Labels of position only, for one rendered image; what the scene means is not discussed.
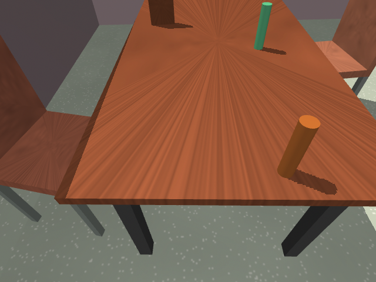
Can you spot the table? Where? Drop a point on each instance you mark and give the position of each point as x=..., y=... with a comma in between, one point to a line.
x=192, y=114

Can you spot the chair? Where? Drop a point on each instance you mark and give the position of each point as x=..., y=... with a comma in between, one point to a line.
x=36, y=145
x=352, y=50

